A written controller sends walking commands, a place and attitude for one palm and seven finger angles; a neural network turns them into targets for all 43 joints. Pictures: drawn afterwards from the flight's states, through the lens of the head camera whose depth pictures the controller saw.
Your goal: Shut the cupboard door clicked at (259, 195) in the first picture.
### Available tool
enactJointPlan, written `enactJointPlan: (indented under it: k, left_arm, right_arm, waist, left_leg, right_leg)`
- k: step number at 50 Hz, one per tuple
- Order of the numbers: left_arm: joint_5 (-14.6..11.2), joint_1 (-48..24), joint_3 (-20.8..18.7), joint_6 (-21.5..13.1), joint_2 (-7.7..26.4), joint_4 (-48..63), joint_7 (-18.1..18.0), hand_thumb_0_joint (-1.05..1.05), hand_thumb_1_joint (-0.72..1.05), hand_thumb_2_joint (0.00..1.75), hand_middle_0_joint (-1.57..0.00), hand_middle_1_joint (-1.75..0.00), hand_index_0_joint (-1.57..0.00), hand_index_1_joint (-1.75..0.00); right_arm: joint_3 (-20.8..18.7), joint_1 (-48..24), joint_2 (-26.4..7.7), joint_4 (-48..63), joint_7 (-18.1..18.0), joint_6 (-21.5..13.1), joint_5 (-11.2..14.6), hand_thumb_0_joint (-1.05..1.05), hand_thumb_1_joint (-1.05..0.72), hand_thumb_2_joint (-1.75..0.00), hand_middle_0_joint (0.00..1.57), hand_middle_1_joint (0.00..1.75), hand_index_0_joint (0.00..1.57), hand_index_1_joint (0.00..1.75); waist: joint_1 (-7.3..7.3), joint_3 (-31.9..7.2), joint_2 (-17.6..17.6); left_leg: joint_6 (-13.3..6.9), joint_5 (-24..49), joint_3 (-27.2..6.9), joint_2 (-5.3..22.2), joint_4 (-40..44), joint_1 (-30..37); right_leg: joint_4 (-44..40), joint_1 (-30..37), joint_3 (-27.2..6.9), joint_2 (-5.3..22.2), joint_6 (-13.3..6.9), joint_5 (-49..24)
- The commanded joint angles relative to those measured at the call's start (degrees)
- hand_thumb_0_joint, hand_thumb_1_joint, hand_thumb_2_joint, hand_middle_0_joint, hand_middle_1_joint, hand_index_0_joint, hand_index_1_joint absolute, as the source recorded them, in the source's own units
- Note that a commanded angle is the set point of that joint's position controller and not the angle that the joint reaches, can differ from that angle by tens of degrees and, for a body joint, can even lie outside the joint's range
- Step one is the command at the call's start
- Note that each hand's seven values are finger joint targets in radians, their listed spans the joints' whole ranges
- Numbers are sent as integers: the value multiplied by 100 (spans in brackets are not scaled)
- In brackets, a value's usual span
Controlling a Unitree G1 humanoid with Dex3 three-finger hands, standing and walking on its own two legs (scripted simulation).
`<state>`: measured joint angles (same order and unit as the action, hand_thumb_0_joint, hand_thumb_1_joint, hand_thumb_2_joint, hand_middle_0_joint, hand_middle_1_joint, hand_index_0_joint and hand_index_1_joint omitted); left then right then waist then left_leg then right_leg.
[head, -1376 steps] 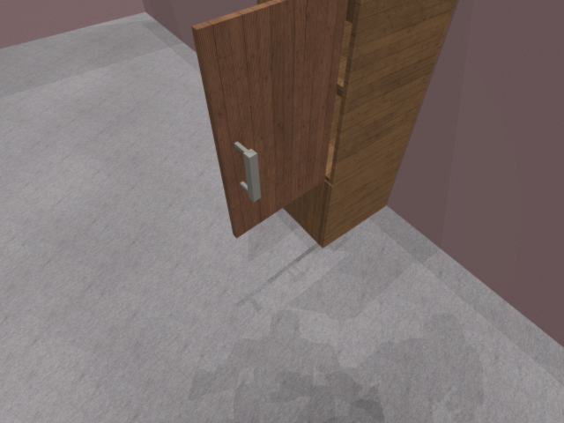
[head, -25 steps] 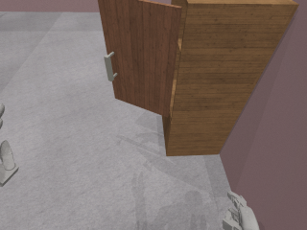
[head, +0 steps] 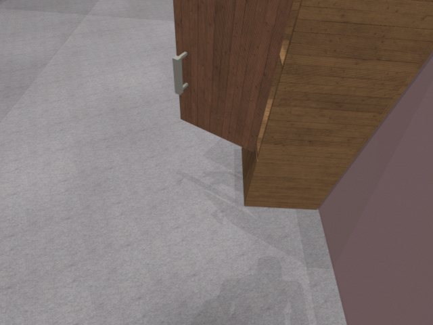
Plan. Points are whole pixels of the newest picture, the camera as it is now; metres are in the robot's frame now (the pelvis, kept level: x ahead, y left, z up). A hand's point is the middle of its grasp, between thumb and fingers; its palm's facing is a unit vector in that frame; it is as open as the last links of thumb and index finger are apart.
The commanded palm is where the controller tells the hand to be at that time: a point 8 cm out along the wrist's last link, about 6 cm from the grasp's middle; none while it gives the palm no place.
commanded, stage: let the arm hang, fingers relaxed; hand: left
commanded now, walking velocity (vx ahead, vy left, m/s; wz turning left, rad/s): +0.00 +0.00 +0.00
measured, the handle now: (181, 73) +0.93 +0.19 -0.08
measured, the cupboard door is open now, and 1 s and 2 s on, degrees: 61 61 61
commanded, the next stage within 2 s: look to check the result in 0.62 s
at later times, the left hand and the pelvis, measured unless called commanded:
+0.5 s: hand out of the picture +0.03 +0.20 -0.17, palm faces -0.02 -0.98 -0.21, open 7.3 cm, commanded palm none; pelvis +0.00 +0.01 +0.00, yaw -2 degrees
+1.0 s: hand out of the picture +0.05 +0.21 -0.17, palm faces -0.03 -0.96 -0.26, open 7.4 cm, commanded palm none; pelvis +0.02 +0.00 +0.01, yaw -2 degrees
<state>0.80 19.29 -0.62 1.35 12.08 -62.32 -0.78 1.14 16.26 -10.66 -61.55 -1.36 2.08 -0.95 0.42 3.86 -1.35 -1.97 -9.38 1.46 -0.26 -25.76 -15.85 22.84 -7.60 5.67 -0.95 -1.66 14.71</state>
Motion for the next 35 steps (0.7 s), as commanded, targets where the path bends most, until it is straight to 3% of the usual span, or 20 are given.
enactJointPlan:
  k: [1,4,12,19,23,35]
  left_arm:
    - [-31,57,-90,-181,578,54,-50,0,90,90,-20,-30,-20,-30]
    - [-24,139,-85,-185,594,-87,-67,0,90,90,-20,-30,-20,-30]
    - [0,185,-91,-161,552,-187,-90,0,90,90,-20,-30,-20,-30]
    - [7,61,-110,-193,601,-131,-99,0,90,90,-20,-30,-20,-30]
    - [8,-83,-110,-180,614,-107,-93,0,90,90,-20,-30,-20,-30]
    - [-12,-336,-137,-252,810,-61,-89,0,90,90,-20,-30,-20,-30]
  right_arm:
    - [-223,30,-803,181,-75,-196,20,0,-90,-90,20,30,20,30]
    - [-245,102,-821,81,-84,-197,35,0,-90,-90,20,30,20,30]
    - [-260,92,-771,-70,-73,-212,14,0,-90,-90,20,30,20,30]
    - [-254,13,-794,-72,-61,-257,19,0,-90,-90,20,30,20,30]
    - [-250,-48,-794,-74,-56,-253,8,0,-90,-90,20,30,20,30]
    - [-248,-220,-945,-84,-60,-306,29,0,-90,-90,20,30,20,30]
  waist:
    - [-69,-226,316]
    - [-62,-125,115]
    - [-47,115,78]
    - [-34,29,154]
    - [-56,158,222]
    - [-69,-217,123]
  left_leg:
    - [-70,-231,-790,640,708,341]
    - [-89,-307,-784,652,781,360]
    - [-102,-771,-857,669,1069,251]
    - [-82,-228,-770,655,1010,411]
    - [-51,-383,-800,652,1107,329]
    - [-44,752,-646,671,803,748]
  right_leg:
    - [-653,-246,-804,687,-220,100]
    - [-666,-296,-784,669,-218,182]
    - [-578,-455,-777,646,-168,336]
    - [-579,-377,-798,667,-134,21]
    - [-590,-394,-818,662,-115,52]
    - [-684,-101,-848,765,-128,-604]
